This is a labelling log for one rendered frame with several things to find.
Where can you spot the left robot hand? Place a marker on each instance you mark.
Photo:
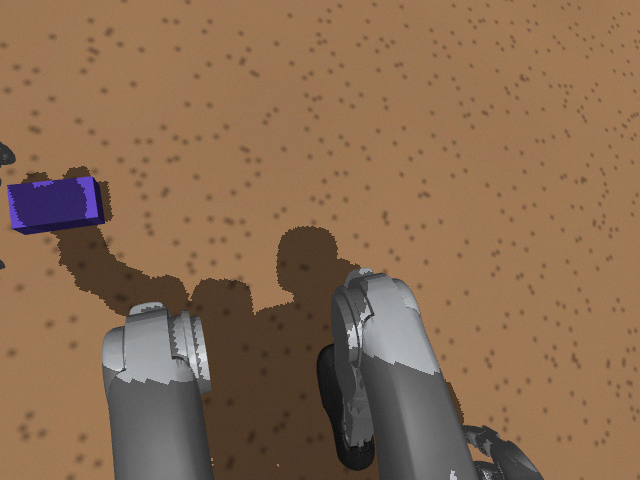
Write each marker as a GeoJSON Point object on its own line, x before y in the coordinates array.
{"type": "Point", "coordinates": [7, 157]}

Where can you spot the small box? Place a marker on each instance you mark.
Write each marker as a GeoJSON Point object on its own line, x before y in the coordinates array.
{"type": "Point", "coordinates": [46, 206]}

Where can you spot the right robot hand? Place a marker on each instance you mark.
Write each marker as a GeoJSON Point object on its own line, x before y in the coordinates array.
{"type": "Point", "coordinates": [510, 463]}

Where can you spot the right robot foot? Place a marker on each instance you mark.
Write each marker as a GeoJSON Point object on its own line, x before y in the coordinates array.
{"type": "Point", "coordinates": [355, 458]}

